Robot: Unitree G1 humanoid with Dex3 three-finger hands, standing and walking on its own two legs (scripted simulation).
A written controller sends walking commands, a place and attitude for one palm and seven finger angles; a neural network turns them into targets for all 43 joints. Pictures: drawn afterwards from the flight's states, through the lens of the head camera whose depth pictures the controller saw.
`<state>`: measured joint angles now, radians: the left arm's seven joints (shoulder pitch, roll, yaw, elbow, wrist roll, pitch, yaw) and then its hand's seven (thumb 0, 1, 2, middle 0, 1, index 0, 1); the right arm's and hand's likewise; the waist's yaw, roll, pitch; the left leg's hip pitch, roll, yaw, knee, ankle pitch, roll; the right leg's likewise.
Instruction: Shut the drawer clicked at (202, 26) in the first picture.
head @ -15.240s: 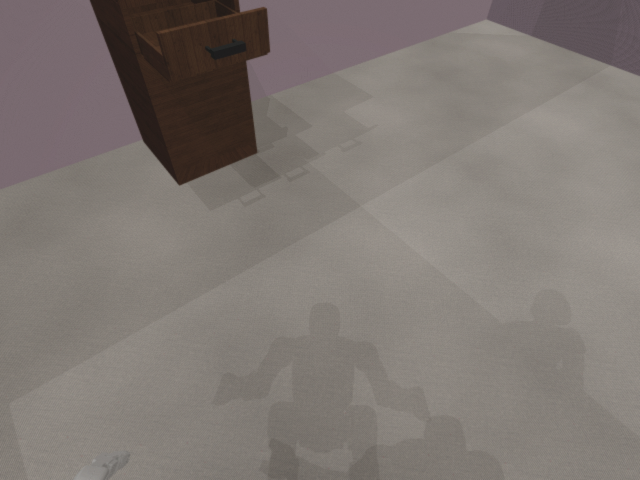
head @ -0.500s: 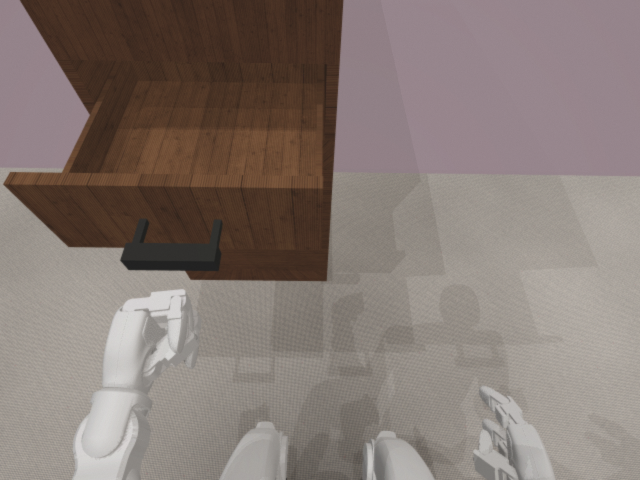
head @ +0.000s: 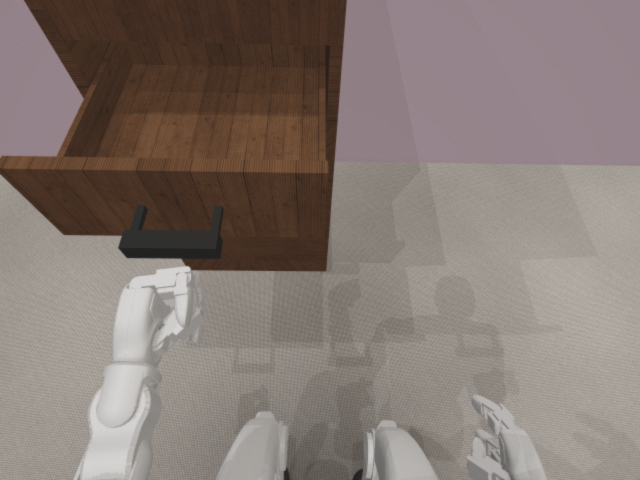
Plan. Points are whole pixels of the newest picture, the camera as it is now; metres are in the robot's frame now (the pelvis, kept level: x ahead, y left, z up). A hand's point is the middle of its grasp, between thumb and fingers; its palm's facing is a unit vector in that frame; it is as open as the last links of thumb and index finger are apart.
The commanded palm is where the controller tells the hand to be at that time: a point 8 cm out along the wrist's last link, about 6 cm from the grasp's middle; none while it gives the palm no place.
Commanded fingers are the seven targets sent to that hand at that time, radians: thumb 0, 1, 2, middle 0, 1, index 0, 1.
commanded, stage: bring the fist close to the handle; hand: left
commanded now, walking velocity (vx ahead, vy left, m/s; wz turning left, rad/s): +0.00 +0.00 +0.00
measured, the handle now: (176, 228) +0.41 +0.21 +0.03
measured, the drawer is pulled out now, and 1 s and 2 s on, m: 0.25 0.19 0.08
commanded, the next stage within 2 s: push the drawer shut in 0.10 s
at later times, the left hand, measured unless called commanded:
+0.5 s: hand (211, 288) +0.33 +0.15 +0.03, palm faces +0.01 -1.00 -0.04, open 3.3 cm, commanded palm +0.32 +0.20 +0.03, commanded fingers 0.00 0.90 0.90 -1.40 -1.60 -1.40 -1.60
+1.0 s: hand (213, 249) +0.39 +0.16 +0.03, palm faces +0.02 -1.00 -0.04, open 3.0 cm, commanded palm +0.38 +0.21 +0.03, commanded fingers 0.00 0.90 0.90 -1.40 -1.60 -1.40 -1.60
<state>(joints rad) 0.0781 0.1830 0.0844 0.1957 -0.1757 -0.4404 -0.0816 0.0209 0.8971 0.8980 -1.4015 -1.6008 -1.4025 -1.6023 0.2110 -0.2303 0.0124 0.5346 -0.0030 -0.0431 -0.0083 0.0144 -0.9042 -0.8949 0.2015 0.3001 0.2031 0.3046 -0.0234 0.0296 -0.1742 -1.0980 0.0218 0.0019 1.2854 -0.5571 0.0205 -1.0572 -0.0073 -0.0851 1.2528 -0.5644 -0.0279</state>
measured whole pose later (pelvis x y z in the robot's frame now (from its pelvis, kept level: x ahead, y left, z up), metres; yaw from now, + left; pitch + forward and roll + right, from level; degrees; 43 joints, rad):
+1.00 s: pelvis -0.01 +0.00 +0.00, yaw +0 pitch +22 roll -2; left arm -0.39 0.25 0.18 0.64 -0.15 -0.46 -0.10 -0.02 0.80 0.93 -1.40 -1.60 -1.40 -1.60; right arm 0.22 -0.25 0.02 0.62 0.00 -0.03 -0.04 0.01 -0.91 -0.89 0.20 0.30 0.20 0.30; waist -0.06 0.03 -0.15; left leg -1.16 0.03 -0.01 1.29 -0.53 0.01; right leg -1.11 0.00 -0.10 1.26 -0.54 -0.04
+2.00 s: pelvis -0.01 +0.01 -0.01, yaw -2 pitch +27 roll -4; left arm -0.88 0.42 0.38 1.15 -0.06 -0.52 -0.12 0.05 0.78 0.90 -1.40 -1.60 -1.40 -1.60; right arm 0.31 -0.26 0.04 0.64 -0.05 0.05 0.01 0.01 -0.91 -0.89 0.20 0.30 0.20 0.30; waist -0.17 0.04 -0.14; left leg -1.27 0.04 0.00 1.33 -0.54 0.03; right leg -1.22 0.02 -0.09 1.27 -0.52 -0.02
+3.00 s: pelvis -0.03 +0.01 -0.04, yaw -4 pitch +34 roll -8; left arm -1.31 0.72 0.37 1.33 0.07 -0.33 -0.12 0.03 0.58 0.90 -1.40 -1.60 -1.40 -1.60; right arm 0.37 -0.25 0.11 0.65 -0.08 0.03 0.02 0.00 -0.90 -0.89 0.20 0.30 0.20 0.30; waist -0.31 0.05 -0.11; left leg -1.51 0.05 -0.07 1.43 -0.52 0.04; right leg -1.42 0.03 -0.15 1.31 -0.49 -0.02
